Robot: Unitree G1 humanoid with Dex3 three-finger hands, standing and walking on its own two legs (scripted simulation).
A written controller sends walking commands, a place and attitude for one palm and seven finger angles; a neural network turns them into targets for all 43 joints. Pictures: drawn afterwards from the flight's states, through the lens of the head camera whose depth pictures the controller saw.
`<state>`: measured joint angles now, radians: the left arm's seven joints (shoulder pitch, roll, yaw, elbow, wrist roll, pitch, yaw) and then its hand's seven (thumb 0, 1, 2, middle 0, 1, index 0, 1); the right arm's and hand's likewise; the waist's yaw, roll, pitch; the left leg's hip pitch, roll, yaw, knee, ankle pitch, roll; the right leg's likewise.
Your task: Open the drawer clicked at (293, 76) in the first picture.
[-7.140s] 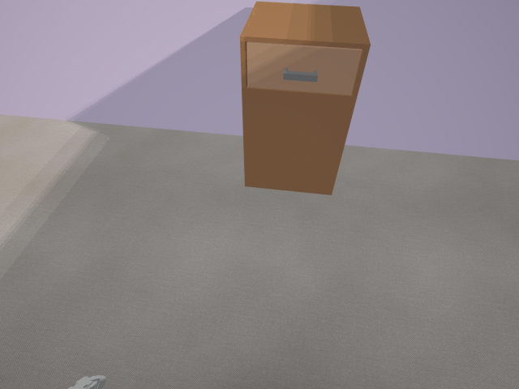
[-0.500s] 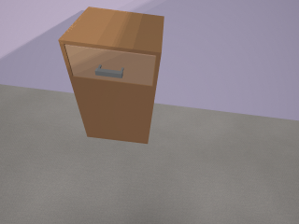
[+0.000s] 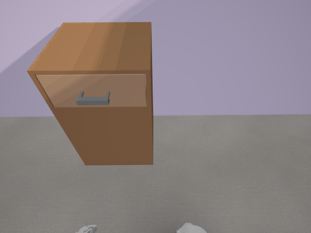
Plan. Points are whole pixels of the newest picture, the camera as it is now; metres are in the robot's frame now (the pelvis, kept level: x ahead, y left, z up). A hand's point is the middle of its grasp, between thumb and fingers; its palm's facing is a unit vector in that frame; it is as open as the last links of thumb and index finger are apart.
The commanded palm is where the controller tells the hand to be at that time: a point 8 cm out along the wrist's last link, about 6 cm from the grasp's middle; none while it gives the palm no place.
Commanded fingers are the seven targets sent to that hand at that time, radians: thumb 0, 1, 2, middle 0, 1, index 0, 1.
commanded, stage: take the last steps up to it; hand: left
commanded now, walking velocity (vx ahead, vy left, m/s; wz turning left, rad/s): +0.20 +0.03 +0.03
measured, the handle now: (94, 97) +0.65 +0.26 -0.07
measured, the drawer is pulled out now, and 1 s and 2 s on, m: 0.00 0.00 0.00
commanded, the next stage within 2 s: come to a stop and stand still in 0.12 s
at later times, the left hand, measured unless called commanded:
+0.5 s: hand out of the picture +0.10 +0.18 -0.17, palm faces +0.13 -0.97 -0.19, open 7.3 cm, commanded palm none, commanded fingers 0.00 0.90 0.90 -0.20 -0.30 -0.20 -0.30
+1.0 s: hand out of the picture +0.08 +0.13 -0.15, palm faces +0.04 -0.98 -0.21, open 7.3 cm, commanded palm none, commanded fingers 0.00 0.90 0.90 -0.20 -0.30 -0.20 -0.30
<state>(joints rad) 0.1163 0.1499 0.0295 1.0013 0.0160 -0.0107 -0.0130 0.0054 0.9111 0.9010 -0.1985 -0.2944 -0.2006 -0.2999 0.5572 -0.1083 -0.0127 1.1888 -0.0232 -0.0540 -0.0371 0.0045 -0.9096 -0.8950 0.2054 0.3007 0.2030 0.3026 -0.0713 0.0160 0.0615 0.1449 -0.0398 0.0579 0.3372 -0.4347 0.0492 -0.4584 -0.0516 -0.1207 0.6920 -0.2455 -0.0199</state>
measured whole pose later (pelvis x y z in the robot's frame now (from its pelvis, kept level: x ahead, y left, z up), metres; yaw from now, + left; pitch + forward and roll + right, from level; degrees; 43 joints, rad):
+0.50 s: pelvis +0.11 +0.01 +0.00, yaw +1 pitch -3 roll -1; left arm 0.30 0.15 0.03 1.07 0.01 0.02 0.03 0.00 0.92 0.90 -0.20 -0.29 -0.20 -0.30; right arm 0.18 -0.17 -0.04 1.03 -0.01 0.00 -0.03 0.00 -0.93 -0.90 0.20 0.30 0.20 0.30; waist 0.04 0.00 0.05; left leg -0.30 0.05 0.05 0.56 -0.20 0.00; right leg -0.23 -0.04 -0.14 0.57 -0.30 -0.02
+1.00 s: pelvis +0.08 -0.04 +0.02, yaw -1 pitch -1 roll +1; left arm 0.33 0.12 0.01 1.08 0.02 0.00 0.02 0.00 0.91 0.90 -0.20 -0.29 -0.20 -0.30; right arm 0.29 -0.21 -0.04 1.10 -0.02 0.03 -0.01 0.00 -0.92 -0.90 0.20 0.30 0.20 0.30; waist 0.01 0.04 -0.01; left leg -0.27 0.04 0.02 0.56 -0.24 -0.01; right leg -0.13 0.00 -0.06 0.45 -0.30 -0.04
